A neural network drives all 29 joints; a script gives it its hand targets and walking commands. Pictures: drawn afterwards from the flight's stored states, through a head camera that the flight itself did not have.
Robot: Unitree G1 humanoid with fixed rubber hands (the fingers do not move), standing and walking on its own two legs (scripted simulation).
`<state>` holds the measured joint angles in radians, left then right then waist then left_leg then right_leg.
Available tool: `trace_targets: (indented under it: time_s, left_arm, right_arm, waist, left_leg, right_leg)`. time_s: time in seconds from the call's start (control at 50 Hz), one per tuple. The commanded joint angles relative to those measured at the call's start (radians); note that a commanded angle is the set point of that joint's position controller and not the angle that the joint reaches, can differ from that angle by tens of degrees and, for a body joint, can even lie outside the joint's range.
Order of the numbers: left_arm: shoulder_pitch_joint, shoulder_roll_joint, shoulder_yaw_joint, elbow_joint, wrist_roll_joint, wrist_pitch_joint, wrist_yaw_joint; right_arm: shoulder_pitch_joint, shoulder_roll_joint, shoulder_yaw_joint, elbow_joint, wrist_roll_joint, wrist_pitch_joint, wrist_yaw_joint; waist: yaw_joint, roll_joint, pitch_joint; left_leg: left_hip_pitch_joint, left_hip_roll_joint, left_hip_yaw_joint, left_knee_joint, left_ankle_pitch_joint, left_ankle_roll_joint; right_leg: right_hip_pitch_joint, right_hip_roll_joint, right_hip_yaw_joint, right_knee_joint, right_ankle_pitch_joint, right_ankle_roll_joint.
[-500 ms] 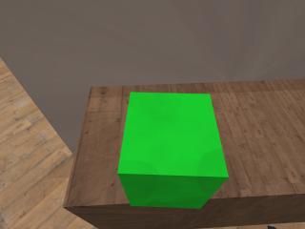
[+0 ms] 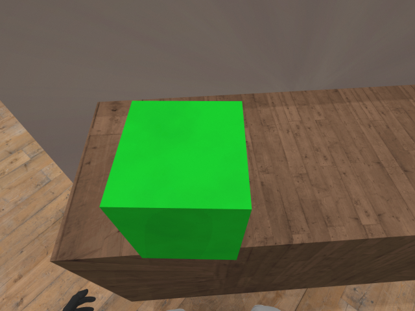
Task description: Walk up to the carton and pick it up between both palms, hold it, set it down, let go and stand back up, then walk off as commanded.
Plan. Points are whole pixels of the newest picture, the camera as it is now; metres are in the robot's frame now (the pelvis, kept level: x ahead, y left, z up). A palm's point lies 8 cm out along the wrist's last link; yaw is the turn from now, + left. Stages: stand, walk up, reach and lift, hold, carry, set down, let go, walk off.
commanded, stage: walk up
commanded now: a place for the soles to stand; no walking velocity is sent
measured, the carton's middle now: (188, 186) +0.35 +0.06 +0.04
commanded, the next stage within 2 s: none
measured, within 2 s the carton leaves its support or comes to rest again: neither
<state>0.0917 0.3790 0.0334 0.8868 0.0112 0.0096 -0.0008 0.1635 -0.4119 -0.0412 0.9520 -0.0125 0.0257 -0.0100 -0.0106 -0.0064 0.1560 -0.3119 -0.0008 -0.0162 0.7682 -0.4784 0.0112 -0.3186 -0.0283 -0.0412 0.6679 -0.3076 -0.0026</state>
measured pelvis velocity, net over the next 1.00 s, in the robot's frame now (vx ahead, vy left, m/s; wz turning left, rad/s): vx -0.05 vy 0.07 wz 0.04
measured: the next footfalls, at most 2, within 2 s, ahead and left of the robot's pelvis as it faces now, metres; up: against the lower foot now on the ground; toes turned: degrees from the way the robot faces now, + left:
left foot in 0.02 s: +0.04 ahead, +0.12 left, +0.00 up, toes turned +0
left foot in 0.94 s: +0.00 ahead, +0.18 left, +0.00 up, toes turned -1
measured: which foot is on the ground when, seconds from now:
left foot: up 0.00-0.00, down 0.02-0.78, up 0.80-0.92, down 0.94-1.00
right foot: down 0.00-0.96, up 0.98-1.00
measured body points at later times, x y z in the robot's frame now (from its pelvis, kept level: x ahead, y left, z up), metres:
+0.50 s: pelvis -0.02 +0.01 +0.02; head -0.01 +0.01 +0.47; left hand +0.06 +0.33 -0.10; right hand +0.10 -0.29 -0.10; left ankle +0.00 +0.12 -0.72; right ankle +0.00 -0.12 -0.72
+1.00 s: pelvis -0.05 +0.07 +0.00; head +0.00 +0.08 +0.45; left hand +0.05 +0.41 -0.11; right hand +0.04 -0.27 -0.11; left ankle -0.03 +0.18 -0.72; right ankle +0.00 -0.11 -0.71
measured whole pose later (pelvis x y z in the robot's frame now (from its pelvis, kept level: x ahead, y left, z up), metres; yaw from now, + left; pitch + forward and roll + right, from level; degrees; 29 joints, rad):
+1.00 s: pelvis -0.05 +0.07 +0.00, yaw +2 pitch -2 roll +0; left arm 0.08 0.45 0.04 0.99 0.01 0.01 0.03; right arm 0.13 -0.41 -0.07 1.00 -0.04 0.04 0.04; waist 0.00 -0.03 0.14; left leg -0.28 -0.02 0.01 0.61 -0.28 0.02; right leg -0.36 -0.11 0.04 0.71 -0.40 0.02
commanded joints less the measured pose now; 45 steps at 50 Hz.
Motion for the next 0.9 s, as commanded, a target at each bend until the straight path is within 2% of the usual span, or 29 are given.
trace_targets:
  time_s: [0.0,0.02,0.04,0.06,0.08,0.1,0.12,0.14,0.16,0.18,0.2,0.24,0.26,0.28,0.3,0.38,0.42,0.52,0.62,0.64,0.68,0.7,0.72,0.76,0.78,0.8,0.82,0.84,0.88]
  left_arm:
    - [-0.044,0.228,0.058,-0.066,-0.015,-0.012,0.016]
    - [-0.032,0.181,0.038,-0.062,-0.023,-0.010,0.014]
    - [-0.043,0.202,0.044,-0.035,-0.019,-0.001,0.017]
    - [-0.036,0.202,0.052,-0.023,-0.011,0.000,0.016]
    - [-0.023,0.189,0.049,-0.014,-0.015,-0.009,0.012]
    - [0.016,0.179,0.047,0.017,-0.024,-0.018,0.010]
    - [0.045,0.181,0.047,0.041,-0.024,-0.029,0.011]
    - [0.056,0.220,0.054,0.046,-0.012,-0.042,0.018]
    - [0.023,0.258,0.057,0.045,0.002,-0.052,0.019]
    - [-0.023,0.273,0.054,0.047,0.001,-0.053,0.016]
    - [-0.051,0.277,0.049,0.048,0.003,-0.053,0.012]
    - [-0.102,0.233,0.032,0.053,-0.008,-0.044,0.006]
    - [-0.087,0.203,0.024,0.066,-0.014,-0.044,0.006]
    - [-0.064,0.198,0.018,0.081,-0.013,-0.046,0.005]
    - [-0.053,0.190,0.015,0.093,-0.011,-0.049,0.005]
    - [-0.061,0.213,0.019,0.132,-0.006,-0.054,0.000]
    - [-0.066,0.218,0.019,0.138,-0.007,-0.053,0.001]
    - [-0.049,0.203,0.013,0.170,-0.009,-0.056,0.001]
    - [-0.046,0.206,0.012,0.185,-0.007,-0.055,0.003]
    - [-0.013,0.278,0.033,0.184,-0.016,-0.057,0.023]
    - [0.023,0.281,0.040,0.168,-0.018,-0.053,0.036]
    - [0.030,0.290,0.047,0.160,-0.017,-0.052,0.039]
    - [0.043,0.295,0.053,0.152,-0.016,-0.050,0.042]
    - [0.011,0.334,0.067,0.114,-0.009,-0.047,0.048]
    - [-0.006,0.338,0.076,0.089,0.000,-0.047,0.052]
    - [-0.005,0.328,0.076,0.070,0.005,-0.046,0.057]
    - [0.006,0.320,0.075,0.062,0.007,-0.047,0.060]
    - [0.009,0.312,0.073,0.057,0.012,-0.047,0.058]
    - [-0.047,0.293,0.063,0.036,0.014,-0.038,0.043]
  right_arm:
    - [0.073,-0.215,-0.058,-0.029,-0.029,-0.032,-0.006]
    - [0.002,-0.250,-0.056,-0.047,-0.029,-0.044,-0.007]
    - [-0.065,-0.271,-0.051,-0.071,-0.013,-0.047,0.001]
    - [-0.092,-0.261,-0.046,-0.071,-0.020,-0.050,0.005]
    - [-0.110,-0.227,-0.034,-0.075,-0.013,-0.052,0.003]
    - [-0.137,-0.201,-0.022,-0.072,-0.004,-0.051,0.002]
    - [-0.144,-0.188,-0.018,-0.067,0.002,-0.047,0.003]
    - [-0.118,-0.178,-0.016,-0.058,0.009,-0.043,0.004]
    - [-0.081,-0.160,-0.014,-0.042,0.016,-0.037,0.010]
    - [-0.055,-0.161,-0.013,-0.025,0.016,-0.031,0.012]
    - [-0.066,-0.164,-0.014,-0.015,0.010,-0.027,0.014]
    - [-0.083,-0.169,-0.017,0.003,0.001,-0.032,0.020]
    - [-0.104,-0.177,-0.015,0.008,0.007,-0.037,0.023]
    - [-0.120,-0.180,-0.012,0.014,0.008,-0.040,0.026]
    - [-0.127,-0.170,-0.008,0.018,0.011,-0.041,0.027]
    - [-0.156,-0.161,-0.003,0.055,0.006,-0.039,0.028]
    - [-0.142,-0.173,-0.005,0.081,0.003,-0.040,0.027]
    - [-0.168,-0.166,0.001,0.106,0.008,-0.045,0.029]
    - [-0.162,-0.166,0.001,0.125,0.008,-0.046,0.025]
    - [-0.161,-0.233,-0.031,0.094,-0.012,-0.025,0.035]
    - [-0.148,-0.197,-0.034,0.067,-0.008,-0.008,0.039]
    - [-0.142,-0.191,-0.037,0.053,-0.008,-0.002,0.041]
    - [-0.143,-0.183,-0.041,0.038,-0.010,0.004,0.043]
    - [-0.115,-0.160,-0.045,0.004,-0.021,0.020,0.051]
    - [-0.096,-0.164,-0.048,-0.008,-0.028,0.031,0.058]
    - [-0.088,-0.170,-0.056,-0.022,-0.025,0.037,0.062]
    - [-0.080,-0.167,-0.060,-0.033,-0.017,0.037,0.066]
    - [-0.062,-0.163,-0.062,-0.042,-0.016,0.032,0.066]
    - [0.008,-0.152,-0.064,-0.010,-0.011,0.015,0.062]
  waist:
    - [-0.024,-0.015,-0.199]
    - [0.010,0.141,-0.198]
    - [0.018,0.169,-0.185]
    - [0.030,0.145,-0.150]
    - [0.043,0.105,-0.143]
    - [0.063,0.103,-0.151]
    - [0.078,0.107,-0.166]
    - [0.066,0.088,-0.201]
    - [0.031,0.025,-0.205]
    - [-0.002,-0.002,-0.203]
    - [-0.019,-0.039,-0.170]
    - [-0.022,-0.035,-0.136]
    - [-0.001,-0.022,-0.152]
    - [0.013,0.000,-0.161]
    - [0.021,-0.012,-0.179]
    - [0.012,0.002,-0.151]
    - [0.013,-0.013,-0.140]
    - [0.021,0.049,-0.159]
    - [0.022,0.038,-0.165]
    - [0.022,0.071,-0.118]
    - [0.023,0.035,-0.175]
    - [0.026,0.024,-0.191]
    - [0.030,-0.015,-0.204]
    - [0.028,-0.138,-0.208]
    - [0.026,-0.152,-0.185]
    - [0.018,-0.154,-0.162]
    - [0.015,-0.142,-0.170]
    - [0.009,-0.127,-0.195]
    - [-0.019,-0.152,-0.241]
  left_leg:
    - [0.183,0.079,-0.114,-0.358,0.247,0.048]
    - [0.151,0.210,-0.306,-0.412,0.332,0.115]
    - [0.001,0.302,-0.377,-0.423,0.268,0.215]
    - [-0.070,0.313,-0.382,-0.410,0.287,0.244]
    - [-0.048,0.276,-0.293,-0.363,0.406,0.221]
    - [-0.032,0.230,-0.214,-0.330,0.469,0.169]
    - [-0.006,0.175,-0.158,-0.287,0.484,0.099]
    - [0.012,0.119,-0.107,-0.227,0.500,0.048]
    - [0.019,0.075,-0.078,-0.208,0.444,0.009]
    - [0.061,0.054,-0.067,-0.215,0.278,0.008]
    - [0.122,0.051,-0.061,-0.247,0.195,0.017]
    - [0.164,0.083,-0.107,-0.351,0.259,0.043]
    - [0.152,0.115,-0.135,-0.375,0.287,0.056]
    - [0.141,0.130,-0.146,-0.390,0.307,0.058]
    - [0.129,0.137,-0.145,-0.408,0.302,0.055]
    - [0.140,0.101,-0.103,-0.439,0.246,0.025]
    - [0.141,0.106,-0.111,-0.459,0.241,0.029]
    - [0.130,0.129,-0.131,-0.501,0.254,0.028]
    - [0.149,0.125,-0.116,-0.510,0.292,0.023]
    - [0.130,0.097,-0.084,-0.431,0.412,0.027]
    - [0.124,0.088,-0.062,-0.363,0.466,0.038]
    - [0.103,0.074,-0.048,-0.321,0.445,0.036]
    - [0.078,0.052,-0.034,-0.255,0.388,0.033]
    - [0.011,-0.005,-0.033,-0.017,0.080,0.024]
    - [-0.050,0.011,-0.074,0.078,-0.022,0.028]
    - [-0.071,0.034,-0.102,0.106,-0.049,0.033]
    - [-0.084,0.031,-0.101,0.102,-0.055,0.037]
    - [-0.069,0.049,-0.084,0.019,-0.040,0.036]
    - [0.054,0.020,0.002,-0.206,0.099,0.027]
  right_leg:
    - [-0.013,-0.168,0.181,-0.030,0.281,-0.101]
    - [-0.045,-0.045,0.102,0.050,0.089,-0.038]
    - [0.035,0.030,0.045,0.108,-0.209,-0.025]
    - [0.093,0.023,0.073,0.150,-0.268,-0.029]
    - [0.101,0.018,0.076,0.088,-0.248,-0.034]
    - [0.139,0.007,0.073,-0.034,-0.114,-0.033]
    - [0.188,-0.026,0.086,-0.174,0.091,-0.038]
    - [0.228,-0.081,0.165,-0.219,0.241,-0.052]
    - [0.231,-0.154,0.264,-0.259,0.265,-0.086]
    - [0.166,-0.204,0.303,-0.282,0.176,-0.119]
    - [0.071,-0.195,0.280,-0.298,0.129,-0.116]
    - [0.013,-0.117,0.182,-0.287,0.065,-0.057]
    - [0.051,-0.083,0.139,-0.282,0.062,-0.038]
    - [0.086,-0.079,0.127,-0.294,0.075,-0.030]
    - [0.138,-0.079,0.130,-0.313,0.075,-0.027]
    - [0.125,-0.108,0.161,-0.383,0.058,-0.031]
    - [0.128,-0.096,0.146,-0.389,0.052,-0.024]
    - [0.174,-0.088,0.129,-0.399,0.072,-0.016]
    - [0.190,-0.092,0.120,-0.402,0.122,-0.014]
    - [0.140,-0.107,0.113,-0.334,0.244,-0.029]
    - [0.175,-0.128,0.128,-0.302,0.314,-0.048]
    - [0.186,-0.158,0.160,-0.303,0.310,-0.069]
    - [0.191,-0.201,0.211,-0.317,0.313,-0.104]
    - [0.152,-0.339,0.345,-0.352,0.332,-0.226]
    - [0.133,-0.389,0.362,-0.335,0.360,-0.277]
    - [0.111,-0.388,0.336,-0.308,0.380,-0.285]
    - [0.123,-0.375,0.313,-0.267,0.443,-0.277]
    - [0.147,-0.347,0.277,-0.247,0.415,-0.236]
    - [0.132,-0.240,0.143,-0.143,0.381,-0.155]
